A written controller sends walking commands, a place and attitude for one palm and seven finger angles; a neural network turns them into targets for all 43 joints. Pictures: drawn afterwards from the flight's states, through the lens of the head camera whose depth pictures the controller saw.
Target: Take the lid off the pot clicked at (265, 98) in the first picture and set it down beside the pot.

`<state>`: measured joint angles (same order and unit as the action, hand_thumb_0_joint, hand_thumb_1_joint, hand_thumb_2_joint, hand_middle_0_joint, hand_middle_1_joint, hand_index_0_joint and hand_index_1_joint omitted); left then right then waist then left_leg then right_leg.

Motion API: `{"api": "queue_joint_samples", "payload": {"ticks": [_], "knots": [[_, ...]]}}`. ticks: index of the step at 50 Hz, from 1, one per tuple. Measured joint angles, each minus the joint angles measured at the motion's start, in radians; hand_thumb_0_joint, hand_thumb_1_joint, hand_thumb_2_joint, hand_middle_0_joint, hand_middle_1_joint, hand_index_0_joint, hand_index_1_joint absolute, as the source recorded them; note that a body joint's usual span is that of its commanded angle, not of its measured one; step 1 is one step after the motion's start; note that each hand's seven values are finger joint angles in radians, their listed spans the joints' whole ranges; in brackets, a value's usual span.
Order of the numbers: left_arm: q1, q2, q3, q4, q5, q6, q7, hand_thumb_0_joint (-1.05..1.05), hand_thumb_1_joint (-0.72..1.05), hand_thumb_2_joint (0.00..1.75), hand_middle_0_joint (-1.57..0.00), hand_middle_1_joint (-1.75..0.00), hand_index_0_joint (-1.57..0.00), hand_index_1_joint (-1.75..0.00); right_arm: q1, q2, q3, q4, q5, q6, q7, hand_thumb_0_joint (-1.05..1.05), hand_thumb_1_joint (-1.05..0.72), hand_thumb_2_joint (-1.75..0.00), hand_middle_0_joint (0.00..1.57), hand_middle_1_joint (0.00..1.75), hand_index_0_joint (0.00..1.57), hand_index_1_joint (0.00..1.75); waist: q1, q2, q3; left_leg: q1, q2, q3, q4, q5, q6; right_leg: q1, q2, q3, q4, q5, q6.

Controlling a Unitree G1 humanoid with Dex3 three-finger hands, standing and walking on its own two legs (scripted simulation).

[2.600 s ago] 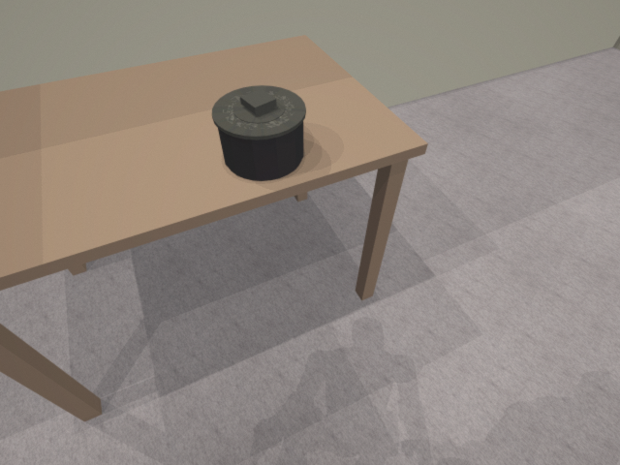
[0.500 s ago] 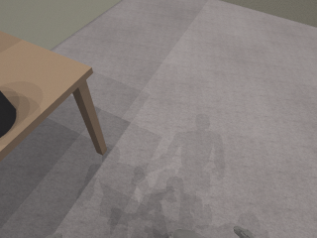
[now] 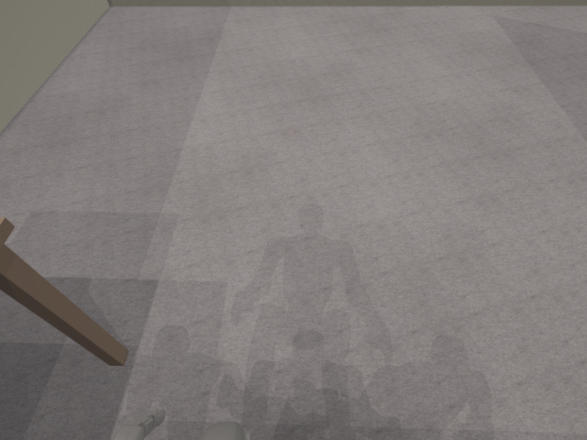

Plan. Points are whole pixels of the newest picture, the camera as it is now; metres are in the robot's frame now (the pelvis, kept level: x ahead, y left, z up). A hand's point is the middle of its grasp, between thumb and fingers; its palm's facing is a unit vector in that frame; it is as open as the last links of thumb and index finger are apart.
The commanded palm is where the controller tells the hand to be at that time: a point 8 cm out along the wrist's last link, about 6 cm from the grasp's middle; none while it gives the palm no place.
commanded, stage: walk to a spot facing it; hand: left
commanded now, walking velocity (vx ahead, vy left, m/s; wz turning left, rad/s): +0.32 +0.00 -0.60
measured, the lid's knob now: out of the picture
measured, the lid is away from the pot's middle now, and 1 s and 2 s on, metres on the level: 0.00 0.00 0.00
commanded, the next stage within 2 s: turn to face it in 0.66 s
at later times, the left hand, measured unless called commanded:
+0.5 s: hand (186, 359) +0.27 +0.20 -0.16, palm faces -0.28 -0.95 -0.16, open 7.4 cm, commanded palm none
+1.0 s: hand (288, 263) +0.46 +0.03 -0.16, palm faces -0.43 -0.88 -0.19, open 7.4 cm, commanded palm none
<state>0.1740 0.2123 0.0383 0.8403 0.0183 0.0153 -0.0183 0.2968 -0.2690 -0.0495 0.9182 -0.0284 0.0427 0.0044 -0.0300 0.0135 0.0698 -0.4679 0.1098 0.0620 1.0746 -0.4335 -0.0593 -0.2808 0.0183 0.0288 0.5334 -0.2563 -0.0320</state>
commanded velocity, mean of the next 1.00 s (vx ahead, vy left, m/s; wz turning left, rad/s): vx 0.13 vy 0.00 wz -0.27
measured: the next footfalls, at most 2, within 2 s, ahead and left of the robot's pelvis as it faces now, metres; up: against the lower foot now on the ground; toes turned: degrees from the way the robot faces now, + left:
left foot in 0.22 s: +0.15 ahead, +0.14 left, +0.00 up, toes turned -5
right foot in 0.70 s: +0.34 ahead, -0.18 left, +0.00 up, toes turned -31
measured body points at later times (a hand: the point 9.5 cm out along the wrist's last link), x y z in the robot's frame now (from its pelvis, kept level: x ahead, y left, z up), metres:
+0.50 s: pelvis +0.15 +0.03 +0.01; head +0.18 +0.05 +0.46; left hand +0.28 +0.25 -0.15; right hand +0.07 -0.19 -0.13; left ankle +0.11 +0.14 -0.74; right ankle +0.16 -0.13 -0.64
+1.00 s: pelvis +0.27 -0.07 +0.00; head +0.28 -0.07 +0.45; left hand +0.48 +0.08 -0.14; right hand +0.20 -0.29 -0.15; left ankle +0.37 +0.04 -0.69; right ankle +0.30 -0.16 -0.74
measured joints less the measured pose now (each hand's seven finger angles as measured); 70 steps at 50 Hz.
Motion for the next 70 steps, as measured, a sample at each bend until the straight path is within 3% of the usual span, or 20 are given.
{"api": "queue_joint_samples", "payload": {"ticks": [6, 11, 13, 15, 18, 22, 25, 28, 32, 34, 35, 38, 41, 44, 47, 54, 57, 60, 64, 70], "knots": [[0.095, 0.004, 0.003, 0.044, 0.007, -0.01, -0.011, 0.01, 0.91, 0.9, -0.2, -0.3, -0.2, -0.3, -0.058, 0.026, -0.005, -0.045, 0.003, -0.033, 0.015, 0.01, -0.91, -0.9, 0.2, 0.29, 0.2, 0.3, 0.032, -0.027, -0.033, -0.001, -0.03, -0.015, -0.216, 0.072, -0.008, 0.041, 0.012, 0.087, -0.055, 0.004, 0.006], [0.168, 0.016, 0.021, 0.063, 0.005, -0.006, -0.012, 0.01, 0.91, 0.9, -0.2, -0.3, -0.2, -0.3, -0.071, 0.043, 0.007, -0.072, 0.01, -0.079, 0.008, 0.01, -0.91, -0.9, 0.2, 0.29, 0.2, 0.3, 0.064, -0.037, -0.063, 0.14, -0.073, -0.001, -0.505, 0.09, 0.006, 0.041, 0.034, 0.146, 0.013, -0.067, 0.028], [0.176, 0.024, 0.034, 0.084, 0.002, 0.005, -0.012, 0.01, 0.91, 0.9, -0.2, -0.3, -0.2, -0.3, -0.07, 0.055, 0.013, -0.073, 0.001, -0.1, 0.0, 0.01, -0.91, -0.9, 0.2, 0.3, 0.2, 0.3, 0.054, -0.042, -0.07, 0.145, -0.07, 0.012, -0.493, 0.151, 0.045, -0.028, 0.038, 0.121, 0.211, -0.176, 0.019], [0.17, 0.038, 0.048, 0.098, 0.01, 0.015, -0.018, 0.01, 0.91, 0.9, -0.2, -0.3, -0.2, -0.3, -0.052, 0.077, 0.024, -0.068, -0.005, -0.104, -0.004, 0.0, -0.91, -0.9, 0.2, 0.3, 0.2, 0.3, 0.053, -0.063, -0.071, 0.181, -0.067, 0.042, -0.497, 0.135, 0.073, -0.113, 0.013, 0.063, 0.412, -0.178, 0.021], [0.149, 0.052, 0.06, 0.098, 0.02, 0.011, -0.033, 0.01, 0.91, 0.9, -0.2, -0.3, -0.2, -0.3, -0.003, 0.107, 0.039, -0.04, -0.002, -0.111, -0.008, 0.0, -0.91, -0.9, 0.2, 0.3, 0.2, 0.3, 0.053, -0.08, -0.074, 0.26, -0.059, 0.075, -0.588, 0.142, 0.072, -0.226, -0.031, -0.004, 0.583, -0.061, 0.035], [0.111, 0.046, 0.059, 0.083, 0.021, 0.009, -0.041, 0.01, 0.91, 0.9, -0.2, -0.3, -0.19, -0.3, 0.061, 0.123, 0.044, 0.007, 0.01, -0.122, -0.019, 0.0, -0.91, -0.9, 0.2, 0.3, 0.2, 0.3, 0.051, -0.078, -0.064, 0.355, -0.051, 0.125, -0.691, 0.149, 0.066, -0.34, -0.075, -0.035, 0.643, 0.043, 0.053], [0.075, 0.032, 0.053, 0.077, 0.02, 0.017, -0.044, 0.01, 0.92, 0.9, -0.2, -0.3, -0.19, -0.3, 0.103, 0.123, 0.043, 0.039, 0.012, -0.124, -0.023, 0.0, -0.91, -0.9, 0.2, 0.3, 0.2, 0.3, 0.038, -0.069, -0.049, 0.411, -0.044, 0.165, -0.728, 0.13, 0.057, -0.394, -0.095, -0.059, 0.605, 0.081, 0.061], [0.024, 0.017, 0.042, 0.072, 0.018, 0.024, -0.047, 0.01, 0.92, 0.9, -0.19, -0.3, -0.19, -0.3, 0.138, 0.122, 0.04, 0.067, 0.008, -0.119, -0.026, 0.01, -0.91, -0.9, 0.2, 0.3, 0.2, 0.3, 0.016, -0.056, -0.023, 0.461, -0.033, 0.201, -0.741, 0.098, 0.042, -0.397, -0.103, -0.101, 0.449, 0.092, 0.062], [-0.052, 0.001, 0.029, 0.055, 0.014, 0.015, -0.046, 0.01, 0.92, 0.9, -0.19, -0.3, -0.19, -0.3, 0.172, 0.116, 0.029, 0.094, 0.003, -0.105, -0.027, 0.01, -0.91, -0.9, 0.2, 0.3, 0.2, 0.3, -0.022, -0.034, 0.022, 0.5, -0.002, 0.24, -0.683, 0.016, 0.006, -0.334, -0.07, -0.155, 0.203, 0.081, 0.03], [-0.077, -0.001, 0.022, 0.041, 0.015, -0.004, -0.045, 0.01, 0.91, 0.9, -0.2, -0.3, -0.19, -0.3, 0.192, 0.11, 0.022, 0.107, 0.006, -0.094, -0.024, 0.01, -0.91, -0.9, 0.2, 0.3, 0.2, 0.3, -0.03, -0.024, 0.036, 0.49, 0.029, 0.251, -0.563, -0.051, -0.007, -0.264, -0.043, -0.178, 0.101, 0.107, 0.006], [-0.082, 0.007, 0.018, 0.032, 0.015, -0.021, -0.045, 0.01, 0.91, 0.9, -0.2, -0.3, -0.19, -0.3, 0.208, 0.113, 0.02, 0.111, 0.012, -0.087, -0.021, 0.01, -0.91, -0.9, 0.2, 0.3, 0.2, 0.3, -0.033, -0.037, 0.034, 0.448, 0.044, 0.246, -0.43, -0.078, -0.008, -0.222, -0.045, -0.176, 0.062, 0.171, -0.023], [-0.108, 0.002, 0.019, 0.024, -0.006, -0.046, -0.016, 0.01, 0.91, 0.9, -0.2, -0.3, -0.2, -0.3, 0.147, 0.096, 0.013, 0.119, 0.025, -0.049, -0.023, 0.01, -0.91, -0.9, 0.2, 0.3, 0.2, 0.3, -0.028, -0.021, 0.066, 0.22, 0.043, 0.085, 0.097, -0.121, -0.003, -0.229, -0.013, -0.166, 0.162, 0.085, -0.076], [-0.1, -0.001, 0.012, 0.032, -0.009, -0.033, 0.01, 0.0, 0.91, 0.9, -0.2, -0.3, -0.2, -0.3, 0.059, 0.083, 0.008, 0.091, 0.016, -0.033, -0.027, 0.01, -0.91, -0.9, 0.2, 0.3, 0.2, 0.3, -0.031, -0.013, 0.067, 0.054, 0.034, 0.012, 0.237, -0.04, 0.003, -0.175, 0.016, -0.149, 0.113, 0.07, -0.071], [-0.085, -0.013, 0.005, 0.057, 0.002, -0.02, 0.028, 0.0, 0.91, 0.9, -0.2, -0.3, -0.2, -0.3, -0.004, 0.08, 0.011, 0.055, 0.007, -0.035, -0.03, 0.01, -0.91, -0.9, 0.2, 0.29, 0.2, 0.3, -0.037, -0.008, 0.038, -0.044, 0.029, -0.018, 0.159, 0.019, 0.009, -0.122, 0.027, -0.142, 0.04, 0.091, -0.073], [-0.064, -0.032, -0.007, 0.081, 0.007, -0.016, 0.033, 0.01, 0.91, 0.9, -0.2, -0.3, -0.2, -0.3, -0.023, 0.089, 0.015, 0.04, 0.006, -0.04, -0.028, 0.0, -0.91, -0.9, 0.2, 0.29, 0.2, 0.3, -0.034, -0.005, -0.006, -0.059, 0.015, -0.024, 0.01, 0.065, 0.019, -0.07, 0.023, -0.15, -0.01, 0.093, -0.07], [-0.011, -0.057, -0.009, 0.093, 0.007, -0.01, 0.034, 0.01, 0.91, 0.9, -0.2, -0.3, -0.2, -0.3, 0.004, 0.125, 0.019, 0.074, 0.01, -0.016, -0.015, 0.0, -0.93, -0.9, 0.2, 0.29, 0.2, 0.3, 0.002, -0.032, -0.077, 0.061, -0.025, 0.028, -0.267, 0.062, 0.025, 0.014, -0.011, -0.229, -0.028, 0.04, -0.047], [0.016, -0.053, 0.002, 0.091, 0.001, -0.004, 0.036, 0.0, 0.91, 0.9, -0.2, -0.3, -0.2, -0.3, 0.019, 0.123, 0.017, 0.071, 0.009, -0.019, -0.007, 0.01, -0.93, -0.9, 0.2, 0.29, 0.2, 0.3, 0.01, -0.038, -0.079, 0.136, -0.041, 0.032, -0.431, 0.144, 0.044, -0.004, -0.037, -0.272, 0.045, -0.014, -0.026], [0.042, -0.03, 0.023, 0.1, -0.001, 0.017, 0.036, 0.0, 0.91, 0.9, -0.2, -0.3, -0.2, -0.3, 0.006, 0.131, 0.016, 0.064, -0.001, -0.019, -0.007, 0.01, -0.92, -0.9, 0.2, 0.29, 0.2, 0.3, 0.015, -0.062, -0.061, 0.123, -0.077, 0.026, -0.429, 0.145, 0.103, -0.094, -0.053, -0.196, 0.259, -0.181, 0.03], [0.07, 0.001, 0.044, 0.122, 0.005, 0.028, 0.03, 0.01, 0.91, 0.9, -0.2, -0.3, -0.2, -0.3, -0.006, 0.13, 0.017, 0.054, 0.002, -0.029, -0.015, 0.01, -0.91, -0.9, 0.2, 0.3, 0.2, 0.3, 0.021, -0.056, -0.043, 0.146, -0.103, 0.007, -0.52, 0.194, 0.113, -0.197, -0.057, -0.09, 0.504, -0.148, 0.067], [0.087, 0.038, 0.056, 0.127, -0.002, 0.037, 0.035, 0.01, 0.91, 0.9, -0.2, -0.3, -0.19, -0.3, -0.033, 0.105, 0.006, 0.047, 0.008, -0.026, -0.014, 0.01, -0.91, -0.9, 0.2, 0.3, 0.2, 0.3, 0.026, -0.03, -0.036, 0.165, -0.119, -0.045, -0.6, 0.246, 0.105, -0.183, -0.078, -0.024, 0.449, -0.13, 0.106]]}}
